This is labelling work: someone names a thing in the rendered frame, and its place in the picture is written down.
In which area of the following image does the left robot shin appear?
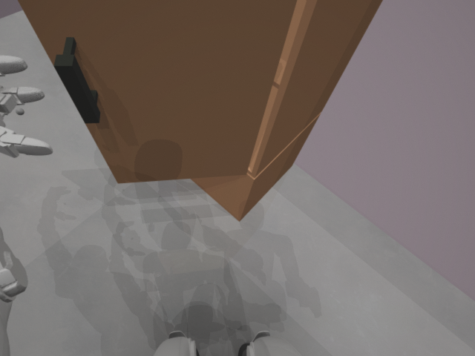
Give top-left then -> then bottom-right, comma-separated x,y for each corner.
168,331 -> 187,339

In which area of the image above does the handle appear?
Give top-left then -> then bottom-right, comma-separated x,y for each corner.
54,37 -> 100,123

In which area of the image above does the left robot hand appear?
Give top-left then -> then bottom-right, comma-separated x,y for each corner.
0,56 -> 53,158

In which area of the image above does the cupboard door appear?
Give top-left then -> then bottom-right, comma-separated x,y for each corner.
18,0 -> 297,184

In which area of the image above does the left robot upper arm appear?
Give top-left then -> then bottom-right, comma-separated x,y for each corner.
0,238 -> 28,356

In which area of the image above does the right robot thigh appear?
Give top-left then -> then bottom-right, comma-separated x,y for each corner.
246,336 -> 301,356

